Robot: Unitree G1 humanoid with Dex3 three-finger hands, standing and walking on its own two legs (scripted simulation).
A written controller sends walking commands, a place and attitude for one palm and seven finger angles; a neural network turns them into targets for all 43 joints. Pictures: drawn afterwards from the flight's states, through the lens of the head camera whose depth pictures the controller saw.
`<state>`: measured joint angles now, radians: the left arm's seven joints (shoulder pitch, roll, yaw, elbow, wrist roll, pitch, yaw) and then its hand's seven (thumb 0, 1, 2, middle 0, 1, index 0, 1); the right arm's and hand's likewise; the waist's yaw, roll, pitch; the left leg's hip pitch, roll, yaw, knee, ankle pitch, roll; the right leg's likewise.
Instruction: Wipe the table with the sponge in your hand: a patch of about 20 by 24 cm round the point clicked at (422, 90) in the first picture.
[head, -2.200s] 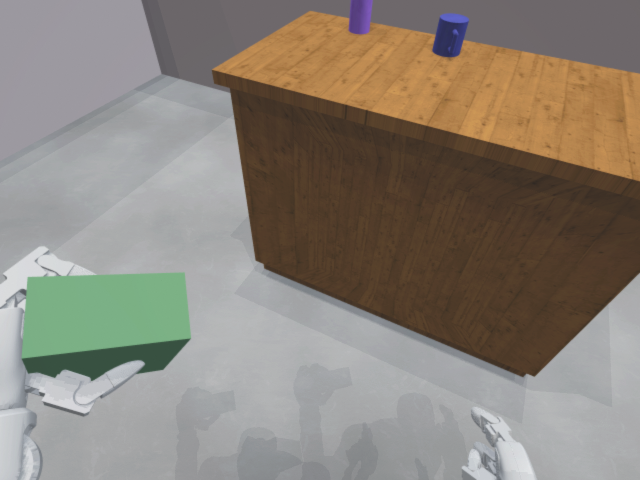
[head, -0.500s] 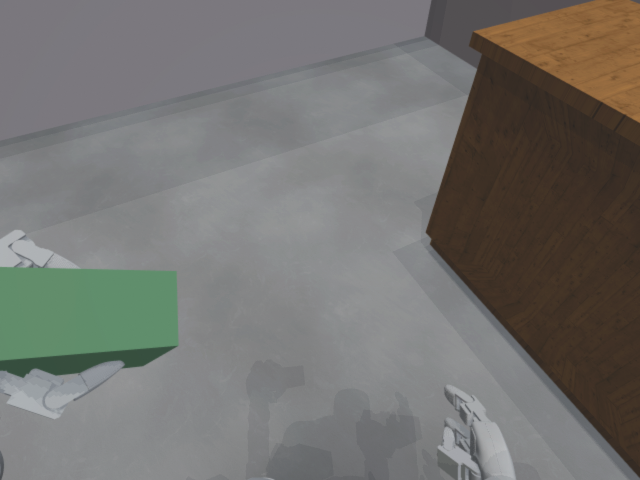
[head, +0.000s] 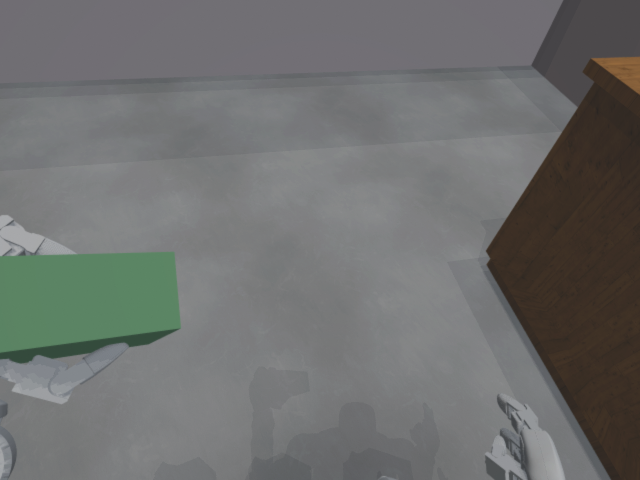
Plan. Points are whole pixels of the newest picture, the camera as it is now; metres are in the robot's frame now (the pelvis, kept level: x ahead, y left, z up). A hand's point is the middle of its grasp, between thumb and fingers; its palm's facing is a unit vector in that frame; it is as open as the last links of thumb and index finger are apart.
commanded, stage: walk around to get in front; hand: left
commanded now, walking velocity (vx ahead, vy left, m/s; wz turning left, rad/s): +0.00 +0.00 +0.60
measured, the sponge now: (112, 308) +0.23 +0.21 +0.17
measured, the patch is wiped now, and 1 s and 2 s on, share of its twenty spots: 0.00 0.00 0.00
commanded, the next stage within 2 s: none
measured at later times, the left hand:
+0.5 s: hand out of the picture +0.09 +0.23 +0.17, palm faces +0.59 -0.66 -0.47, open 10.1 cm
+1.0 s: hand out of the picture +0.10 +0.31 +0.20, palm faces +0.74 -0.51 -0.43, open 10.1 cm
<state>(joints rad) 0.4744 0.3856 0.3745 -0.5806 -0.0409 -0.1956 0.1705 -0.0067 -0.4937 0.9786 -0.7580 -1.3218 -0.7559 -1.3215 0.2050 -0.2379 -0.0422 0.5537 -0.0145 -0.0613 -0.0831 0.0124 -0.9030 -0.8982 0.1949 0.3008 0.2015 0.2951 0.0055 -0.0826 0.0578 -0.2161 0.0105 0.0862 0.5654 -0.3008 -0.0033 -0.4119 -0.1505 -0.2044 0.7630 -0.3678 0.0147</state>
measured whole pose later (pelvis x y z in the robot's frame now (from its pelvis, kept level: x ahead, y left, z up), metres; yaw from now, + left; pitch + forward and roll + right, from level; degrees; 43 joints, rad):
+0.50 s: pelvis -0.04 -0.05 +0.01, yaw +19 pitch +0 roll +3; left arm 0.50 0.33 0.31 -0.45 -0.02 -0.16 0.11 -0.01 -0.49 0.98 -0.76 -1.32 -0.76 -1.32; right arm 0.21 -0.23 -0.01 0.66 -0.01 -0.04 -0.05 0.01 -0.90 -0.90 0.20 0.30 0.21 0.30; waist 0.01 0.02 0.03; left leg -0.62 0.02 0.02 1.27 -0.33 -0.05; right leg -0.17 -0.08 -0.20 0.51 -0.34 -0.05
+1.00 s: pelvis +0.03 +0.00 +0.01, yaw +31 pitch +0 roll +1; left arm 0.44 0.42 0.38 -0.58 -0.02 -0.20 0.15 -0.01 -0.49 0.98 -0.76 -1.32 -0.76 -1.32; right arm 0.18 -0.10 0.03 0.58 0.01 -0.08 -0.03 0.01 -0.90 -0.90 0.20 0.30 0.20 0.30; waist -0.01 -0.04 0.06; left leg -0.26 0.04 0.10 0.55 -0.29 0.01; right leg -0.57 -0.13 -0.09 1.18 -0.42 0.05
